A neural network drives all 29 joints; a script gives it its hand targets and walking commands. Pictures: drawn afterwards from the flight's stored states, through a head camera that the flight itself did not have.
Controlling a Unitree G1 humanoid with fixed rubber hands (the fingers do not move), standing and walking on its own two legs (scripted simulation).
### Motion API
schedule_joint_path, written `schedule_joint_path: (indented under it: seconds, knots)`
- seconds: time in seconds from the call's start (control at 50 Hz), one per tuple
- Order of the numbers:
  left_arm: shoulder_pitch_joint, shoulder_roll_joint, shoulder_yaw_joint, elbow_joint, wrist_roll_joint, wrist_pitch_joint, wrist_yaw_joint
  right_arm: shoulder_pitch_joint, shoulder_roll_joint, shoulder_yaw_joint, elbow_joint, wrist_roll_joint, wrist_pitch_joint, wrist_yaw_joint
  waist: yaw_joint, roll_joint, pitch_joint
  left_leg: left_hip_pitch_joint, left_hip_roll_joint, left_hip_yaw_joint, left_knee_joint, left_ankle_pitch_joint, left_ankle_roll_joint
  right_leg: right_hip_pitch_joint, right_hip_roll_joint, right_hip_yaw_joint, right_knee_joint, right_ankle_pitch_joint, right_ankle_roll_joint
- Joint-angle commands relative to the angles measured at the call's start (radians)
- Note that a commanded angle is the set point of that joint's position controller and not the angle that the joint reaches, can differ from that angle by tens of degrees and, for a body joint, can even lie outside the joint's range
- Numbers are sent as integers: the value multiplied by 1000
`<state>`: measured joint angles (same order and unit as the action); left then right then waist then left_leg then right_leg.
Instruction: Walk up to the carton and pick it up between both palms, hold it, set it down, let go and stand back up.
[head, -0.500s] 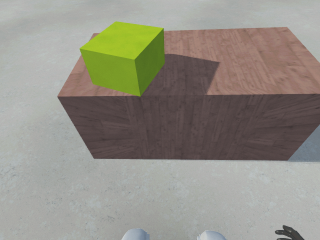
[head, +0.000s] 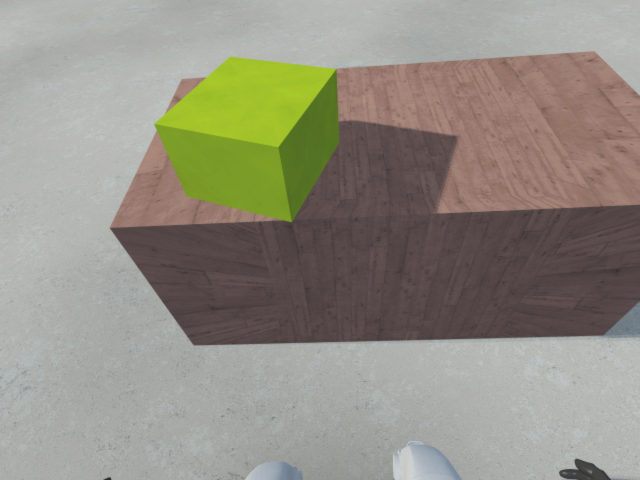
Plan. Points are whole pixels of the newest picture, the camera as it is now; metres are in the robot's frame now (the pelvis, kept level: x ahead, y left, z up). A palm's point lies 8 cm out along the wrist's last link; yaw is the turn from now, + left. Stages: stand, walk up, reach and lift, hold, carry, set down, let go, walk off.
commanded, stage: walk up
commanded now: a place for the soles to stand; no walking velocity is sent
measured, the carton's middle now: (259, 134) +0.82 +0.14 -0.02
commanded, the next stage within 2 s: none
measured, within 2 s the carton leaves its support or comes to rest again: neither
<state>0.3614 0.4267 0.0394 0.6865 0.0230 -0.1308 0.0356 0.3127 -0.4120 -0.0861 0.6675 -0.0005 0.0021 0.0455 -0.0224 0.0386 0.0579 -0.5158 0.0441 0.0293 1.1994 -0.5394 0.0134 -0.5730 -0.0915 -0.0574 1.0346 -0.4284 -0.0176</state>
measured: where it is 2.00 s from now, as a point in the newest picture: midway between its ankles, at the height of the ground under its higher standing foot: (274, 456)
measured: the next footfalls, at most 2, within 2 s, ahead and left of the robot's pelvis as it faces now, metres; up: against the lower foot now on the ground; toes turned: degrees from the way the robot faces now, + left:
left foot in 0.26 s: +0.16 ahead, +0.19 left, +0.00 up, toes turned +3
right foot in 0.48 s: +0.23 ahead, -0.07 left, +0.00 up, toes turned -6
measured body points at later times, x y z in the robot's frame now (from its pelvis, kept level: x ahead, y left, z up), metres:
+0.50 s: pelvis +0.11 +0.07 -0.01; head +0.14 +0.04 +0.44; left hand +0.21 +0.40 -0.07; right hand +0.20 -0.25 -0.11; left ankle +0.12 +0.19 -0.67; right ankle +0.19 -0.06 -0.67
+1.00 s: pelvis +0.21 +0.15 -0.01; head +0.24 +0.13 +0.44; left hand +0.31 +0.48 -0.08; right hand +0.30 -0.17 -0.11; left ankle +0.24 +0.25 -0.67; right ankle +0.28 +0.01 -0.65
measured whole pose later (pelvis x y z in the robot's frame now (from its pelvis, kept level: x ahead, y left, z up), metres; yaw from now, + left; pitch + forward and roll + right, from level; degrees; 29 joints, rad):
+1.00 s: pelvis +0.21 +0.15 -0.01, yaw -1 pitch -1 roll +0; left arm 0.37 0.44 0.04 0.71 0.02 -0.11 0.07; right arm 0.29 -0.42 -0.10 0.67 0.00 -0.01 0.04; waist -0.04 0.05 0.08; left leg -0.54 0.03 0.06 1.11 -0.56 0.03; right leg -0.67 -0.11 -0.05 1.22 -0.57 -0.03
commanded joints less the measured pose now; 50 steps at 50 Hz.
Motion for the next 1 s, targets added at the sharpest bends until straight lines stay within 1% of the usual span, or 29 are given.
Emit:
schedule_joint_path:
  seconds: [0.0,0.06,0.08,0.12,0.14,0.18,0.22,0.24,0.26,0.28,0.3,0.36,0.42,0.44,0.48,0.5,0.52,0.54,0.6,0.68,0.72,0.74,0.76,0.78,0.8,0.82,0.84,0.88,0.98]
  knots:
    - [185,438,167,45,-9,-32,48,-190,-267,-94,-132,-56,-39,1,118,-115,-10,-599,50,-140,209,-7,7,482,-369,812,-660,-344,-314]
    - [104,396,144,31,-4,-30,37,-85,-275,-115,-83,-57,-39,9,49,-117,2,-377,60,-84,77,-30,11,295,-300,582,-604,-269,-261]
    - [102,412,147,15,1,-26,34,-73,-278,-116,-88,-53,-33,19,52,-190,34,-344,52,-69,29,-44,21,252,-305,553,-629,-371,-265]
    - [109,427,154,16,11,-29,36,-117,-276,-118,-95,-44,-32,30,68,-198,110,-331,68,-47,-29,16,24,172,-304,524,-637,-461,-267]
    - [93,443,161,18,15,-27,33,-116,-253,-113,-101,-43,-32,37,61,-283,110,-305,81,-40,-98,2,16,175,-296,481,-619,-426,-270]
    - [57,429,150,14,9,-23,30,-83,-259,-121,-87,-40,-47,36,46,-257,44,-192,60,-16,-208,31,5,191,-291,403,-529,-226,-254]
    - [-42,320,114,-5,16,6,27,269,-279,-151,38,-52,-65,18,-156,16,-132,409,-68,41,-405,-25,20,-151,-168,140,-8,-135,-148]
    - [-73,143,59,-18,-3,10,19,392,-343,-164,56,-72,-75,-7,-232,370,-100,483,71,-355,-655,-267,58,-400,-21,-35,410,-29,-51]
    - [-144,191,60,-66,-19,0,32,274,-435,-164,-12,-45,-78,-23,-185,403,0,371,265,-963,-1016,-318,149,-569,115,14,515,-248,-29]
    - [-179,285,72,-42,-11,-5,38,142,-428,-148,-20,-24,-70,-21,-121,155,82,245,284,-999,-1015,-267,189,-482,42,132,487,-222,-33]
    - [-113,290,72,-18,-19,-8,36,70,-389,-134,-49,-35,-63,-28,-74,58,78,279,270,-889,-939,-96,195,-461,3,80,441,-124,-24]
    - [-12,281,99,27,-5,-9,33,104,-309,-114,-34,-41,-63,-32,-68,101,-72,362,215,-579,-655,380,240,-336,-11,34,249,-142,-14]
    - [37,235,90,11,-20,-21,33,88,-314,-109,-55,-51,-52,-23,-45,177,-99,234,228,-489,-580,387,285,-189,4,13,49,-146,-46]
    - [92,238,98,37,-18,-29,40,10,-308,-107,-70,-49,-43,-19,5,153,-91,82,170,-384,-509,340,265,9,32,-22,-65,-38,-51]
    - [336,283,128,119,-4,-36,57,-95,-210,-77,-120,-38,-35,-13,157,-74,-173,-338,76,-159,-202,297,150,577,101,-12,-255,55,-98]
    - [441,462,191,111,8,-38,68,-123,-145,-52,-172,-35,-46,-3,224,-369,-248,-503,-69,-9,214,231,38,658,-250,661,-548,-250,-229]
    - [376,449,176,92,-8,-30,70,-184,-235,-83,-153,-39,-35,-13,185,-227,-211,-578,-31,-101,257,-29,14,645,-380,866,-645,-259,-314]
    - [262,467,168,61,-16,-27,73,-212,-276,-87,-148,-52,-32,-16,156,-121,-86,-606,17,-136,256,-48,6,554,-413,890,-652,-234,-332]
    - [155,417,147,48,-6,-26,72,-128,-253,-104,-112,-55,-22,1,55,-123,37,-425,69,-111,118,-55,17,266,-330,600,-574,-161,-267]
    - [111,433,156,26,13,-25,60,-78,-260,-120,-86,-46,-15,28,45,-229,40,-264,65,-20,-15,-52,16,144,-293,470,-570,-354,-272]
    - [100,446,157,23,19,-18,62,-77,-259,-124,-76,-48,-24,32,48,-209,37,-201,49,3,-152,35,11,173,-276,418,-506,-318,-260]
    - [1,445,158,9,23,-2,58,52,-252,-130,-53,-48,-27,30,-60,-148,-15,4,54,26,-274,84,-6,86,-269,311,-321,-230,-210]
    - [-3,352,126,9,18,7,54,201,-258,-144,13,-57,-40,17,-129,-5,-129,260,-35,7,-385,11,13,-75,-193,189,-67,-156,-158]
    - [-12,220,85,3,5,15,51,322,-301,-154,40,-84,-45,4,-189,242,-117,425,6,-190,-558,-240,65,-302,-65,-23,317,-37,-87]
    - [-142,206,82,-51,-13,10,58,258,-407,-158,-14,-62,-48,-8,-196,427,30,297,243,-898,-986,-450,143,-563,85,-16,499,-260,-15]
    - [-214,307,89,-39,-7,-1,63,156,-431,-151,-35,-41,-45,-15,-149,148,129,199,295,-1039,-1056,-356,192,-526,55,124,525,-245,-31]
    - [-135,309,77,-9,-14,-5,58,98,-399,-140,-36,-43,-46,-24,-92,63,82,271,292,-891,-919,-147,195,-490,9,70,453,-148,-29]
    - [-4,298,90,29,-18,-8,61,71,-331,-121,-55,-47,-48,-34,-70,100,-54,411,206,-633,-691,216,221,-431,-23,28,350,-119,-16]
    - [83,251,91,48,-17,-15,67,13,-294,-110,-85,-60,-30,-26,-14,187,-72,138,173,-399,-525,413,212,-108,14,-33,10,-80,-49]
